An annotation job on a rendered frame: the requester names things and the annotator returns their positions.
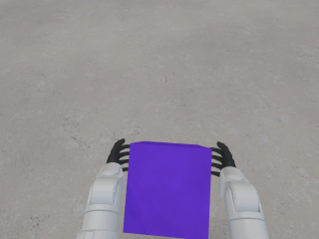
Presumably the carton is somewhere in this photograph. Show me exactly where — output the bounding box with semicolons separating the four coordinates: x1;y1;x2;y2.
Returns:
123;141;212;239

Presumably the robot left forearm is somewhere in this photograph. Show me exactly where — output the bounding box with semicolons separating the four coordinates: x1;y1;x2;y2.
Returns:
76;162;125;239

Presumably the robot left hand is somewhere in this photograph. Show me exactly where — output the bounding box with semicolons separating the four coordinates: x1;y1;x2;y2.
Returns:
107;138;131;172

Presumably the robot right hand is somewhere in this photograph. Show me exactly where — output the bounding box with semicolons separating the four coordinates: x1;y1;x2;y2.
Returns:
210;141;236;177

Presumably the robot right forearm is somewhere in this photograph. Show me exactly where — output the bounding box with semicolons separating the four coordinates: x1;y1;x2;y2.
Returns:
218;166;269;239

